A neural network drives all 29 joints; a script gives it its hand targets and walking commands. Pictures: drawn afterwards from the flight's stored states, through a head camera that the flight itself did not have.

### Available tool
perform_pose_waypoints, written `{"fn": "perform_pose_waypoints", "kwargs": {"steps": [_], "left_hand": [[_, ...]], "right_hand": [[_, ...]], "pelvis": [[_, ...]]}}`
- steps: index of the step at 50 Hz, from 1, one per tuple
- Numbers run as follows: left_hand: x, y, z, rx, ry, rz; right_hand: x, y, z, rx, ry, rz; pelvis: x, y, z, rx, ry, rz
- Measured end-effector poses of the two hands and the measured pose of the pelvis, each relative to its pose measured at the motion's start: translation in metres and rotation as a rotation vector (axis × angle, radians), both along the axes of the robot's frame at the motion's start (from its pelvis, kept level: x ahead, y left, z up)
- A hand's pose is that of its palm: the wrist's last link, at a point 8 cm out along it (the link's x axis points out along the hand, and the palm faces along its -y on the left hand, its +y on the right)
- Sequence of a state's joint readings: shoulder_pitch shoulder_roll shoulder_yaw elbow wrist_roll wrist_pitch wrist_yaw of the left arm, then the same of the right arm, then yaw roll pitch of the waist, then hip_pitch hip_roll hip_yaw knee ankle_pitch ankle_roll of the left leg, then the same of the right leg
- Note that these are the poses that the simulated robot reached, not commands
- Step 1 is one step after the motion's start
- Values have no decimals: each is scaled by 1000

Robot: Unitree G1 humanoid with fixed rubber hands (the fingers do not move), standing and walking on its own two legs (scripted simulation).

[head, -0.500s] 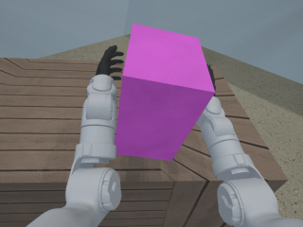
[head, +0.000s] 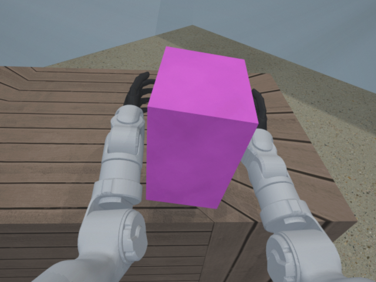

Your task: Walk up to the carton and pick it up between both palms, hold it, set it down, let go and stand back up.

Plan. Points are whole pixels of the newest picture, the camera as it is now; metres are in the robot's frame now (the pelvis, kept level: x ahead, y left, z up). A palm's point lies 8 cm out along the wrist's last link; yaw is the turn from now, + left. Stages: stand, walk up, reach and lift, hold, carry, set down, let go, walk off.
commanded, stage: set down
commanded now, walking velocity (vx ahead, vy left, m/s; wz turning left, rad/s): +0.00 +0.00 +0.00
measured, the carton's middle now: (193, 132) +0.38 -0.02 +0.14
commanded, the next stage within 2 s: none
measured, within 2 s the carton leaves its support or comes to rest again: rests again in 1.68 s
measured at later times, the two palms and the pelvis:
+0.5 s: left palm (133, 118) +0.44 +0.11 +0.15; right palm (245, 136) +0.38 -0.14 +0.13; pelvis +0.01 +0.01 +0.00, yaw -1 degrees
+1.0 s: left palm (136, 128) +0.44 +0.10 +0.11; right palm (244, 144) +0.38 -0.15 +0.10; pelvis +0.03 +0.01 +0.00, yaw -1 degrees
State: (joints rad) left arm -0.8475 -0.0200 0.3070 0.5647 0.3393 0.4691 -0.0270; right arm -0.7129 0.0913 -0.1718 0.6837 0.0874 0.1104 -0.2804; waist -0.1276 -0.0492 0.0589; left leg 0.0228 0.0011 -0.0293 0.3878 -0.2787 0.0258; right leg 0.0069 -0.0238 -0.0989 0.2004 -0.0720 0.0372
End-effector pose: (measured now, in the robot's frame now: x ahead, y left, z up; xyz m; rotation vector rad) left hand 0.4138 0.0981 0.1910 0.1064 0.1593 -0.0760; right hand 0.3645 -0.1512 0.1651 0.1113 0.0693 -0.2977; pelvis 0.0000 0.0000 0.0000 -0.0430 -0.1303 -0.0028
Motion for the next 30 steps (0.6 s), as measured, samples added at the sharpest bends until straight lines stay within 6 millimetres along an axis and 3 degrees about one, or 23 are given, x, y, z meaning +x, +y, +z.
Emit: {"fn": "perform_pose_waypoints", "kwargs": {"steps": [14,30], "left_hand": [[11,6,-24,-13,46,-28],[31,4,-53,-4,83,-61]], "right_hand": [[4,7,-18,1,40,-27],[16,6,-42,3,76,-60]], "pelvis": [[1,5,0,3,46,-18],[19,11,-1,-11,91,-25]]}}
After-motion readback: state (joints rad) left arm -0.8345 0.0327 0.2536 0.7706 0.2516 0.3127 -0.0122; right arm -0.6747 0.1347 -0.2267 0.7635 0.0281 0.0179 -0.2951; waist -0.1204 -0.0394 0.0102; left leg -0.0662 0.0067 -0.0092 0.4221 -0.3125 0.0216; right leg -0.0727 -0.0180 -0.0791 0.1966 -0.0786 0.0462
